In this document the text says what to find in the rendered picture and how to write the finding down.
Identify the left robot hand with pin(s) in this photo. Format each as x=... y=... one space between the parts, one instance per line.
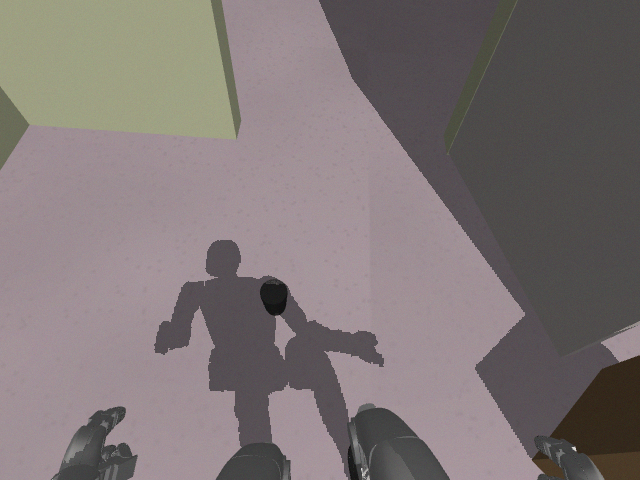
x=87 y=447

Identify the right robot hand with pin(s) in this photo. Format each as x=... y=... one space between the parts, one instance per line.
x=575 y=466

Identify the left robot arm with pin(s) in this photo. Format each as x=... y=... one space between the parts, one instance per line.
x=78 y=472

